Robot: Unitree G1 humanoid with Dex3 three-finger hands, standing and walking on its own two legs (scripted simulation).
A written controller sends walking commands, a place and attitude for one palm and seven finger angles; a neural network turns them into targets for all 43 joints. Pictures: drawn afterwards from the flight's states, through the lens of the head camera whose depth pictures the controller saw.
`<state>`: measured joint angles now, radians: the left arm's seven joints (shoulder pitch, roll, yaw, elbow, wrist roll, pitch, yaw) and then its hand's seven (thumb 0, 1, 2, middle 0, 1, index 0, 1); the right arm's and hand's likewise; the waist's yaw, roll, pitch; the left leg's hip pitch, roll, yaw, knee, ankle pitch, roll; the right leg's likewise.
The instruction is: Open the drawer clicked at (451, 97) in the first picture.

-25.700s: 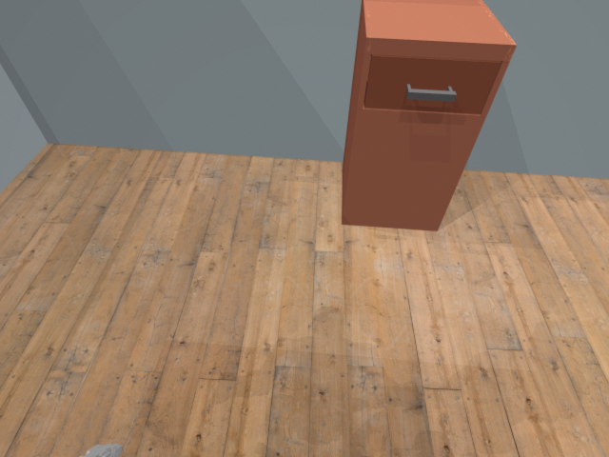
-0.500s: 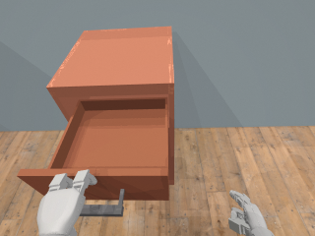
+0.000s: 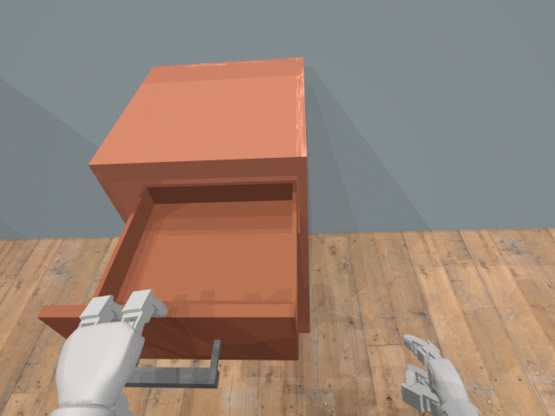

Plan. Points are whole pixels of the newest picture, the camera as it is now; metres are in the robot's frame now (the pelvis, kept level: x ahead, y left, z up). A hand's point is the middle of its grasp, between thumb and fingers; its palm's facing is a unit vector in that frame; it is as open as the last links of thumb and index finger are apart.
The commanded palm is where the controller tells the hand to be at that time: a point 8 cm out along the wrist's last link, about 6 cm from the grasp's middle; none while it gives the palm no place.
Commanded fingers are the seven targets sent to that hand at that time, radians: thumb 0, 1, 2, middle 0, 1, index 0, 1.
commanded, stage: lift the hand off the handle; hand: left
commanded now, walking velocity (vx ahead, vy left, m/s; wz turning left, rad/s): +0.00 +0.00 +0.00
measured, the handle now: (174, 362) +0.21 +0.21 -0.06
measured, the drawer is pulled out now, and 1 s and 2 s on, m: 0.30 0.30 0.30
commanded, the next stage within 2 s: draw the hand back to the body in 0.46 s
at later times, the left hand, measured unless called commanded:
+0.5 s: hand (110, 362) +0.16 +0.23 +0.08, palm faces +0.06 -0.17 -0.98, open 13.8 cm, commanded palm +0.13 +0.22 +0.14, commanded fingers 0.00 -0.50 0.30 -0.30 -1.20 -0.30 -1.20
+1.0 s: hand (84, 356) +0.16 +0.25 +0.10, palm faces +0.06 -0.14 -0.99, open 13.8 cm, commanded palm +0.13 +0.25 +0.16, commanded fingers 0.00 -0.50 0.30 -0.30 -1.20 -0.30 -1.20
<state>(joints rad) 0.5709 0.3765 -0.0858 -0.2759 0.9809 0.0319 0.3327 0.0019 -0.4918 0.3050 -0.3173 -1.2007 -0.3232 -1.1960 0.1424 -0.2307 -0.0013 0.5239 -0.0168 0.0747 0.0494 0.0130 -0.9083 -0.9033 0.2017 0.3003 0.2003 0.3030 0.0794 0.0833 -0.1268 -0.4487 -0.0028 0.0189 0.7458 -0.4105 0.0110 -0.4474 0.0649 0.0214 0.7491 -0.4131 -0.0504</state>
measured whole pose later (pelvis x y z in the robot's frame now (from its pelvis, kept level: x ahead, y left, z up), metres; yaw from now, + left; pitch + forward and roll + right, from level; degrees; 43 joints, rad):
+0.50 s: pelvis +0.00 +0.01 +0.01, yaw +0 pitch +5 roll +0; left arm 0.64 0.40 -0.06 -0.42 0.94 0.05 0.26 0.00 -0.49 0.30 -0.32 -1.20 -0.32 -1.20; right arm 0.14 -0.24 0.00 0.50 0.00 0.09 0.07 0.01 -0.91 -0.90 0.20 0.30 0.20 0.30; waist 0.10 0.10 -0.12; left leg -0.38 0.00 0.02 0.69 -0.39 0.02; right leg -0.37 0.06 0.03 0.67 -0.38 -0.04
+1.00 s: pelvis +0.00 +0.02 +0.01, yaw +0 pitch +3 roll -1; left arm 0.60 0.45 -0.03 -0.45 0.91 0.06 0.19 0.00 -0.49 0.30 -0.32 -1.20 -0.32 -1.20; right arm 0.14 -0.24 0.02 0.51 0.01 0.10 0.05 0.01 -0.91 -0.90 0.20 0.30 0.20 0.30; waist 0.10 0.10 -0.09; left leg -0.32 -0.01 0.02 0.63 -0.36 0.04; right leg -0.31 0.05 0.03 0.60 -0.34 -0.02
